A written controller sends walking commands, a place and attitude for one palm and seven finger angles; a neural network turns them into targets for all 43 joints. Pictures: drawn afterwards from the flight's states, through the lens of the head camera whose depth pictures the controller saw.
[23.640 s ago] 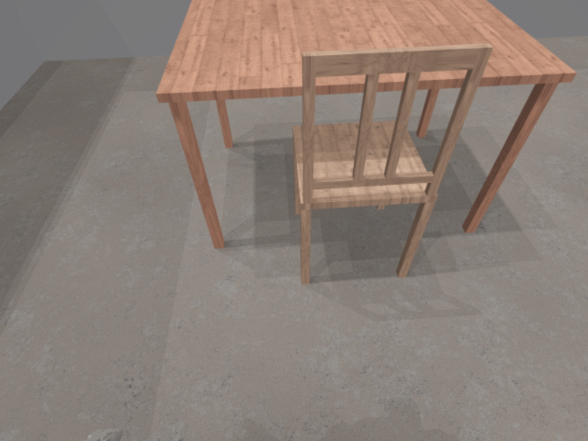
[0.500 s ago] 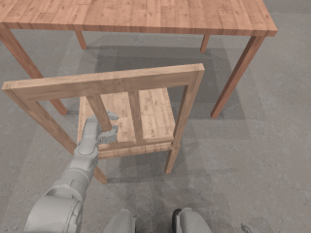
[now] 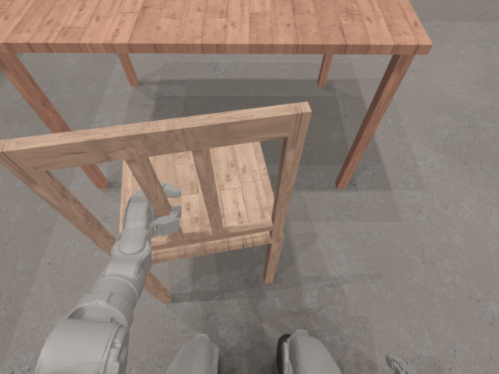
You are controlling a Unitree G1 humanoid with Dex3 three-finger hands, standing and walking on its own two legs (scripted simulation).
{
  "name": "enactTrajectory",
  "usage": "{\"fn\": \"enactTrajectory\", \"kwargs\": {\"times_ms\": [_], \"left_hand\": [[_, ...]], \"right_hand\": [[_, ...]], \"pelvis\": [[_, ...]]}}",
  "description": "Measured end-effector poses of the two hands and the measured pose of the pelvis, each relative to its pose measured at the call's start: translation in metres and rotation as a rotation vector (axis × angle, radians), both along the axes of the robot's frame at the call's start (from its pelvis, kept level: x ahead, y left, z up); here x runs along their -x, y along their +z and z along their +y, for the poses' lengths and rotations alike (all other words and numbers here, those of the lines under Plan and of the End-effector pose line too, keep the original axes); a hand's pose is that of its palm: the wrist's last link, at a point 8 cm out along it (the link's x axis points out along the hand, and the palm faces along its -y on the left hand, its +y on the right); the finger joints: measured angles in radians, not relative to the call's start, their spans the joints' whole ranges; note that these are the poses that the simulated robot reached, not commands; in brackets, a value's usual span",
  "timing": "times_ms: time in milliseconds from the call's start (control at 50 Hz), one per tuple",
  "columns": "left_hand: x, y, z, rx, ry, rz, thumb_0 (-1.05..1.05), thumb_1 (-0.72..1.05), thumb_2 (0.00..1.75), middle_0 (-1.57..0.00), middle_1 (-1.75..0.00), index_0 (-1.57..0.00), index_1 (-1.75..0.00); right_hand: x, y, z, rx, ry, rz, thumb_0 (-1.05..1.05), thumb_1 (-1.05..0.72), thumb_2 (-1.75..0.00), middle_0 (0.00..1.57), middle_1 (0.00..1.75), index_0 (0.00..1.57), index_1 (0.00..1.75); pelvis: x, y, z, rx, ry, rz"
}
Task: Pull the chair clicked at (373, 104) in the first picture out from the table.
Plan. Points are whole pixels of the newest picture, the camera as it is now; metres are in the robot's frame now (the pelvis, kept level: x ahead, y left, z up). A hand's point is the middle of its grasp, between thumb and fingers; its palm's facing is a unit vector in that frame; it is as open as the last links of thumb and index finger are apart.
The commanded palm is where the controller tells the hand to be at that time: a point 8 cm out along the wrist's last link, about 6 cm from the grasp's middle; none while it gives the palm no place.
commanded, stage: step backward, pulling the chair out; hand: left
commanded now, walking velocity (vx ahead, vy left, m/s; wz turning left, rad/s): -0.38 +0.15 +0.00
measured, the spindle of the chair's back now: (161, 205) +0.40 +0.17 -0.04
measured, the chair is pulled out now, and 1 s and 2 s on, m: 0.27 0.40 0.65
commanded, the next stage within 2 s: stop walking, hand still on the chair in 1.38 s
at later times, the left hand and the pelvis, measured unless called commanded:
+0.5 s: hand (171, 228) +0.35 +0.15 -0.05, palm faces +0.07 -0.98 -0.18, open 5.7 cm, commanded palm +0.34 +0.20 -0.04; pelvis -0.04 +0.01 +0.01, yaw +1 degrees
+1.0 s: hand (162, 291) +0.24 +0.15 -0.04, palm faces +0.05 -0.98 -0.19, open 5.7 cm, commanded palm +0.24 +0.20 -0.03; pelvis -0.14 +0.01 +0.01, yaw +1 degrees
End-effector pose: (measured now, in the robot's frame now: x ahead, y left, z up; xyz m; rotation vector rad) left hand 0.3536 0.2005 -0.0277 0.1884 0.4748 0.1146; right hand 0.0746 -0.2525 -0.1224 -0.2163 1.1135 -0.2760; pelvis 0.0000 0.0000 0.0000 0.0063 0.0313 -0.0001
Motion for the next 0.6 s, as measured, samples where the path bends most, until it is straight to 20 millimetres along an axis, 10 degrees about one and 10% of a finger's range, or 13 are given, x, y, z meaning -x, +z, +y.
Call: {"fn": "enactTrajectory", "kwargs": {"times_ms": [600], "left_hand": [[0.037, 0.003, 0.002, 0.03, -0.03, 0.042, 0.06, 0.62, 0.72, -0.28, -1.24, -0.5, -1.45]], "right_hand": [[0.045, 0.024, -0.009, 0.095, 0.011, 0.052, 0.01, -0.9, -0.9, 0.21, 0.3, 0.2, 0.3]], "pelvis": [[0.056, 0.016, 0.019, 0.0, 0.007, 0.021]]}}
